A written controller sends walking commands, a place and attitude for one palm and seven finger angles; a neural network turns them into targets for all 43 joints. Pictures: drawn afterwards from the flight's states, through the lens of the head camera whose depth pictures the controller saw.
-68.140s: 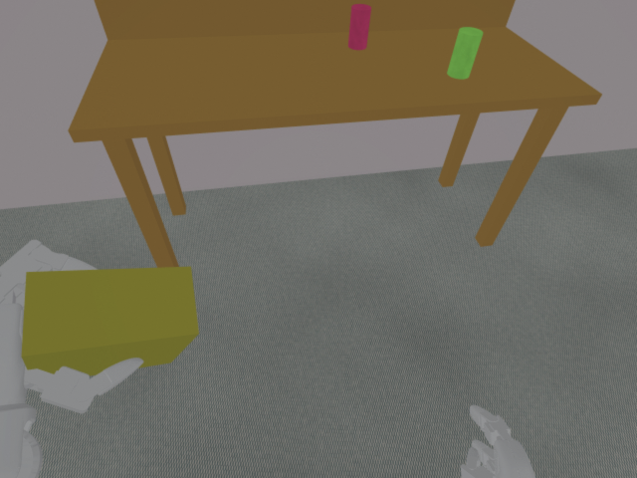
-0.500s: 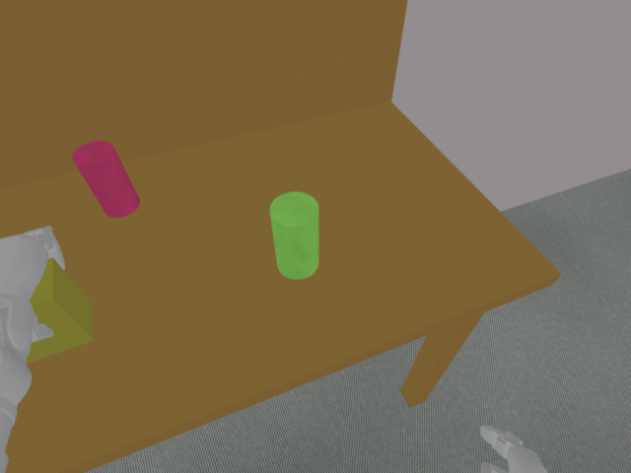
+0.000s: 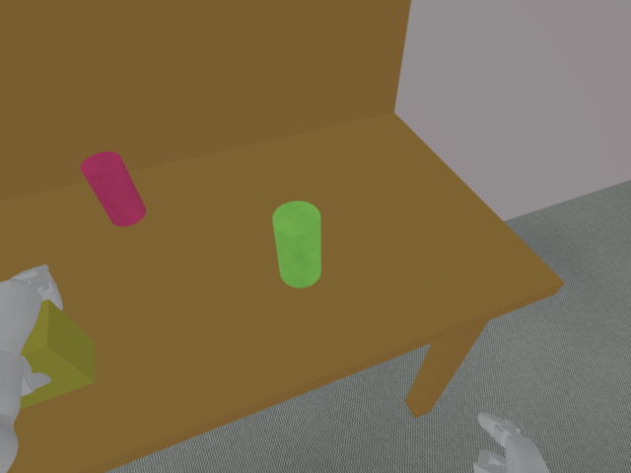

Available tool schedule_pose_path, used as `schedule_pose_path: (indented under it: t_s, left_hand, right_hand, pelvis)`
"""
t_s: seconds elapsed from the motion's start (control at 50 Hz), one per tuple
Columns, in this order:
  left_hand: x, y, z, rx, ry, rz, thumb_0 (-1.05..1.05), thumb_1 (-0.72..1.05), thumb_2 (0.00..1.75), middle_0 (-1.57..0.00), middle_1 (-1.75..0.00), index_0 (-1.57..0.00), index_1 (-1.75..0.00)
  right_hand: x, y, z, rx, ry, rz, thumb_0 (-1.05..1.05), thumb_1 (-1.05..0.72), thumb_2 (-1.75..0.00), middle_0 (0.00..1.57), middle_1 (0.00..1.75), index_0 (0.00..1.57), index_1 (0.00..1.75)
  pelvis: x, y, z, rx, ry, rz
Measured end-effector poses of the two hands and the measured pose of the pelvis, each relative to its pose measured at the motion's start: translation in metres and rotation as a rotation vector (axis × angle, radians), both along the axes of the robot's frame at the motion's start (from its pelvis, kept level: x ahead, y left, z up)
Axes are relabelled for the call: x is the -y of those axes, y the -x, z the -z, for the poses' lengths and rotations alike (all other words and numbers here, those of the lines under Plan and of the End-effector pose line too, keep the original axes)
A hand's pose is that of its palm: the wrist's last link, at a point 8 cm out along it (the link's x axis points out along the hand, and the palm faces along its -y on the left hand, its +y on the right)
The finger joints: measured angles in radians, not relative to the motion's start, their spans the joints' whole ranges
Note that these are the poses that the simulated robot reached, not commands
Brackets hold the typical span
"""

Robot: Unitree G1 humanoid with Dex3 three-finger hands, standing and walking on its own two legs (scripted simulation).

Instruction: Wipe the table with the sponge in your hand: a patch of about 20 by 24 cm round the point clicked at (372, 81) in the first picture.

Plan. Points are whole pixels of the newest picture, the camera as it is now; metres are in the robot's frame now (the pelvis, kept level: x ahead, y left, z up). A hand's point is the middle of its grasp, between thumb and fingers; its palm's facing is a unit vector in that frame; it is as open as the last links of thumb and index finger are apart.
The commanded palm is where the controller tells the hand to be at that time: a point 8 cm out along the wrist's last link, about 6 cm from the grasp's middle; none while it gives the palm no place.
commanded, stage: wipe back along the first lane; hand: left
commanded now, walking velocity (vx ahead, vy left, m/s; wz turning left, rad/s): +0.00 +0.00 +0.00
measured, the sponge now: (28, 368) +0.22 +0.40 +0.01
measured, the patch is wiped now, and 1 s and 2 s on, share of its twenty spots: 1.00 1.00 1.00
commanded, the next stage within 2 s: lift the sponge slowly off the table in 0.58 s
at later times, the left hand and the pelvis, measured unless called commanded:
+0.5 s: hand (16, 377) +0.19 +0.35 +0.07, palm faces +0.01 -0.01 -1.00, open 10.5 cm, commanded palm +0.14 +0.33 +0.08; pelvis +0.00 +0.00 +0.00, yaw +0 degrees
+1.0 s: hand (14, 383) +0.18 +0.35 +0.07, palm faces +0.01 -0.03 -1.00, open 10.5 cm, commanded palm +0.14 +0.34 +0.11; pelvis -0.01 -0.01 +0.00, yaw +1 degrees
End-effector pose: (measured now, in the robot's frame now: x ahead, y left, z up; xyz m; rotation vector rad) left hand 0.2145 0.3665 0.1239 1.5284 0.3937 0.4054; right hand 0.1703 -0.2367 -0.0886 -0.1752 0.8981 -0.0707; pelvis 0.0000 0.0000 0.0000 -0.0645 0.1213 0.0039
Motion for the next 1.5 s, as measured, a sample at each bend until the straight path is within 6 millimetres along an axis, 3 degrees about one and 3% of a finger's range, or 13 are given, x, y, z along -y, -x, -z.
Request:
schedule_pose_path:
  t_s: [0.26, 0.6, 1.16, 1.5]
  left_hand:
    - [0.011, 0.027, 0.001, 0.015, -0.002, -0.019, 0.00, -0.51, 1.01, -0.66, -1.39, -0.64, -1.46]
    - [0.025, 0.053, 0.001, 0.010, 0.009, 0.002, 0.00, -0.51, 1.01, -0.65, -1.39, -0.64, -1.45]
    - [0.023, 0.055, -0.003, -0.014, 0.033, 0.001, 0.00, -0.53, 1.02, -0.69, -1.36, -0.68, -1.42]
    - [0.025, 0.070, -0.007, -0.013, 0.052, -0.002, 0.00, -0.55, 1.02, -0.72, -1.32, -0.71, -1.38]
  right_hand:
    - [-0.009, -0.021, -0.007, 0.057, -0.005, -0.041, 0.01, -0.91, -0.89, 0.20, 0.30, 0.20, 0.30]
    - [-0.008, -0.021, -0.007, 0.071, -0.005, -0.040, 0.01, -0.91, -0.89, 0.20, 0.30, 0.20, 0.30]
    - [-0.007, -0.022, -0.015, 0.084, 0.029, -0.060, 0.01, -0.91, -0.89, 0.20, 0.30, 0.20, 0.30]
    - [-0.025, -0.031, -0.018, 0.100, 0.028, -0.123, 0.01, -0.91, -0.89, 0.21, 0.30, 0.20, 0.30]
  pelvis:
    - [0.003, 0.000, 0.000, 0.015, -0.002, -0.008]
    - [0.005, -0.001, 0.001, 0.031, -0.003, -0.001]
    - [0.008, 0.006, -0.002, 0.075, -0.005, -0.013]
    - [0.009, 0.013, -0.004, 0.106, -0.006, -0.031]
